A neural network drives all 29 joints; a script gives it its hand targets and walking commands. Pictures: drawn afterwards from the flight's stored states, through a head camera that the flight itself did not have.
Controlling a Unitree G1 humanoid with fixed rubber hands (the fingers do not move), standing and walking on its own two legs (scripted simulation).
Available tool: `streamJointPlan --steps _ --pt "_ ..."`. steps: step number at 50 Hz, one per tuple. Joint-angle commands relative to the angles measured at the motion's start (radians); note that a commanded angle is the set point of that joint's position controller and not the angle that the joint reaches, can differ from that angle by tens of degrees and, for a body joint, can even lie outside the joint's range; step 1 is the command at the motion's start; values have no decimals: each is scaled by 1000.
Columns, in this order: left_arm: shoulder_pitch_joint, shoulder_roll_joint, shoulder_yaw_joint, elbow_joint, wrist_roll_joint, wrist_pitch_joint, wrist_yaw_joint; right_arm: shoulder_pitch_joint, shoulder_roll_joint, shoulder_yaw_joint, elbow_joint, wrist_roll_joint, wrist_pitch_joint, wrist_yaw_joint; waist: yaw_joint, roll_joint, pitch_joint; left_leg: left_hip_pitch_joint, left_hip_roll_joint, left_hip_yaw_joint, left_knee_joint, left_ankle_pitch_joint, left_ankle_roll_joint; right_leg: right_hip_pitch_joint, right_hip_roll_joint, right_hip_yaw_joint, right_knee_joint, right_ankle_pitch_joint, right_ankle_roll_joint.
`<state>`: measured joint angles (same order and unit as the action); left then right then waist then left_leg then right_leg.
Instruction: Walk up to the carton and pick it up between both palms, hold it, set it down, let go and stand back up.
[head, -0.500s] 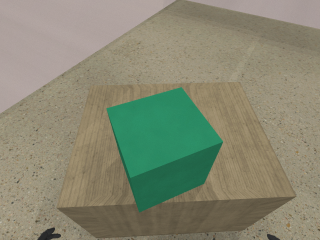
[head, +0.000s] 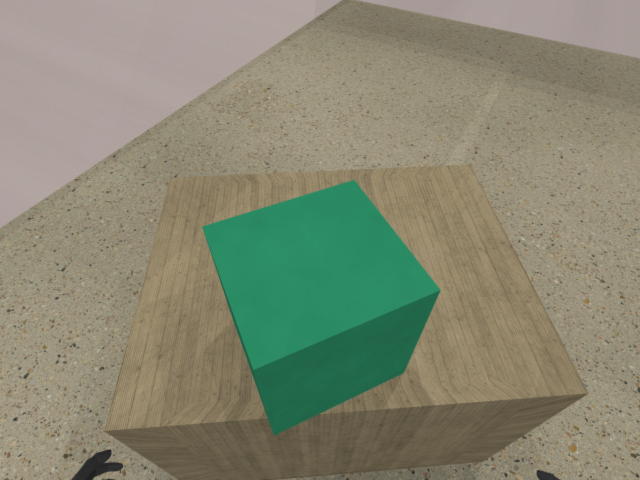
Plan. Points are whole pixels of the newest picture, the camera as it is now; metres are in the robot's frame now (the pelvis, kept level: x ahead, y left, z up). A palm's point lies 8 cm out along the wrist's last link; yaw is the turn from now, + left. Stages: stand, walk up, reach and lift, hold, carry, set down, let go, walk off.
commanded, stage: walk up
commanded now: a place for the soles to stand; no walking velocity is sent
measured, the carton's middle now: (314, 307) +0.38 +0.00 -0.08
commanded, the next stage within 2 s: reach and lift in 0.08 s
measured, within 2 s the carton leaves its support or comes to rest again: neither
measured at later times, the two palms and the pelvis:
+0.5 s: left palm out of the picture +0.14 +0.25 -0.09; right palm (566, 469) +0.15 -0.31 -0.09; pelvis -0.02 -0.02 -0.02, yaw +6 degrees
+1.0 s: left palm out of the picture +0.12 +0.22 -0.08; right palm (559, 475) +0.14 -0.30 -0.08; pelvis -0.04 -0.04 -0.01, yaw +6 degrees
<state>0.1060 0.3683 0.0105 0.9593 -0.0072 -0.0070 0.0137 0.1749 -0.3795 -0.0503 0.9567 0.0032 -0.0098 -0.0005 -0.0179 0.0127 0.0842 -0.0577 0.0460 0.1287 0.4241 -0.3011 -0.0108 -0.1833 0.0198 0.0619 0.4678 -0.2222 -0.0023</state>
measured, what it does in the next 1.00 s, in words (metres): shifts its weight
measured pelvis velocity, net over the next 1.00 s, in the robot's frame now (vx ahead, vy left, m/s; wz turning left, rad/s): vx -0.04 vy -0.04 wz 0.10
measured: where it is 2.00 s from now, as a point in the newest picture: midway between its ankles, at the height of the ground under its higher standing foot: outside the picture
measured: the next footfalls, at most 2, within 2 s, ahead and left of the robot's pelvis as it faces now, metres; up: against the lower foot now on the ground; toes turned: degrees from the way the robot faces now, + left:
none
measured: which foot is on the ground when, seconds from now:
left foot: down 0.00-1.00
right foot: down 0.00-1.00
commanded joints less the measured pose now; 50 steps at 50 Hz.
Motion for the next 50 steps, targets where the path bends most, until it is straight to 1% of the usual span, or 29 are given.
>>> streamJointPlan --steps 1,4,5,6,7,9,11,12,13,15,17,20,22,23,25,28,29,30,31,32,35,36,37,38,41,44,47,49,50 --pt "-38 190 47 -46 5 -11 9 -2 -167 -35 -43 0 -12 -5 0 -50 -51 -5 108 -93 -91 142 40 -18 -117 90 -86 246 -57" --pt "-32 192 48 -40 3 -16 9 7 -183 -43 -35 0 -13 -7 -3 3 -69 11 111 -93 -91 152 44 3 -119 96 -83 268 -57" --pt "-374 171 119 -315 8 156 14 -433 -61 -49 -104 -70 -192 30 48 -7 -83 -208 -1 -85 123 215 -21 -94 -8 -109 37 41 -38" --pt "-241 116 101 -299 42 268 12 -288 -133 -125 -22 -57 -207 60 -25 11 -38 -167 -1 -83 170 185 -16 -132 -1 -114 46 73 -48" --pt "-213 115 96 -395 60 344 -8 -253 -175 -147 -39 -60 -196 69 -46 -29 -85 -119 -1 -73 208 169 -17 -155 9 -146 75 101 -38" --pt "-178 125 123 -442 117 445 -20 -201 -221 -175 -57 -40 -169 66 -32 -33 -168 -95 2 -80 267 196 -30 -126 0 -168 129 170 -39" --pt "-165 133 129 -524 139 479 -18 -146 -246 -170 -52 -15 -162 64 -57 -23 -231 -75 10 -98 279 293 -41 -72 6 -162 170 277 -33" --pt "-137 111 127 -544 139 479 -13 -132 -249 -151 -57 -10 -168 66 -69 -26 -236 -81 5 -105 280 324 -38 -60 16 -157 170 305 -34" --pt "-126 98 135 -546 146 478 -11 -138 -245 -154 -50 2 -170 68 -55 -3 -245 -92 3 -113 265 337 -37 -30 12 -151 162 333 -37" --pt "-107 70 130 -560 144 459 -3 -133 -238 -142 -38 8 -182 74 -60 19 -239 -76 -1 -128 250 368 -38 -19 17 -141 155 349 -39" --pt "-106 62 131 -550 143 438 6 -133 -230 -124 -51 25 -191 81 -53 23 -218 -117 -11 -127 219 341 -39 14 21 -131 132 372 -39" --pt "-143 36 146 -528 141 410 21 -162 -184 -108 -65 32 -183 90 -27 -1 -97 -190 -25 -112 156 167 -15 22 3 -105 81 243 -27" --pt "-171 28 140 -552 133 400 32 -149 -160 -100 -86 30 -180 97 -44 8 -75 -207 -29 -112 132 75 -8 -11 -1 -95 66 131 -30" --pt "-180 28 132 -569 125 394 35 -166 -150 -101 -102 28 -178 95 -40 23 -68 -221 -28 -98 127 45 -7 -19 -8 -95 64 88 -30" --pt "-179 32 128 -588 109 373 42 -164 -151 -101 -157 32 -183 95 -27 -12 -78 -210 -27 -101 104 15 1 -17 -10 -92 35 71 -24" --pt "-151 16 128 -609 107 342 56 -127 -135 -103 -176 25 -191 99 -23 9 -83 -215 -32 -96 93 13 0 -8 -7 -93 19 40 -28" --pt "-138 27 133 -605 107 335 56 -125 -140 -105 -188 23 -198 97 -27 -2 -90 -210 -39 -93 99 4 5 -15 -6 -82 24 23 -24" --pt "-124 15 127 -620 88 317 57 -117 -135 -100 -215 30 -203 98 -8 -30 -100 -196 -36 -92 81 11 5 -8 -9 -81 1 34 -22" --pt "-125 19 127 -603 91 308 61 -106 -126 -92 -232 17 -212 97 -25 -27 -92 -218 -37 -94 83 -4 5 -2 -7 -78 -5 6 -22" --pt "-121 23 132 -644 80 297 62 -98 -122 -94 -244 15 -210 95 -10 -55 -102 -223 -42 -79 85 -18 14 -10 -13 -79 -11 -31 -10" --pt "-94 27 129 -603 71 269 66 -79 -103 -82 -286 24 -214 93 -12 -83 -92 -235 -48 -85 81 -22 23 -29 -12 -61 -32 -73 -5" --pt "-98 26 133 -607 59 255 67 -81 -105 -74 -312 28 -221 89 7 -105 -102 -215 -53 -79 86 -18 25 -28 -23 -41 -53 -100 -2" --pt "-87 8 129 -616 48 241 73 -67 -90 -78 -289 27 -224 91 -4 -85 -104 -224 -52 -79 69 -30 25 -46 -23 -48 -48 -118 -5" --pt "-80 5 132 -603 52 236 75 -60 -91 -71 -290 29 -226 94 5 -64 -91 -224 -57 -79 62 -27 24 -42 -22 -45 -50 -119 -12" --pt "-64 -6 122 -631 33 200 84 -58 -93 -72 -328 46 -238 109 4 -75 -120 -229 -52 -90 62 -29 26 -54 -18 -40 -58 -138 -16" --pt "-60 -28 112 -605 32 177 98 -62 -104 -74 -317 58 -241 125 13 -74 -104 -231 -53 -91 48 -73 21 -82 -19 -32 -77 -222 -19" --pt "-56 -57 103 -608 26 148 109 -65 -97 -64 -321 76 -245 139 15 -115 -74 -226 -58 -101 40 -74 31 -91 -16 -19 -92 -250 -23" --pt "-59 -77 92 -612 35 128 122 -60 -83 -55 -283 93 -247 151 21 -60 -85 -228 -58 -102 36 -85 23 -98 -26 -11 -92 -247 -31" --pt "-42 -88 75 -607 33 121 127 -59 -100 -64 -277 95 -253 158 5 -50 -93 -221 -53 -110 19 -89 20 -91 -9 -34 -83 -207 -31"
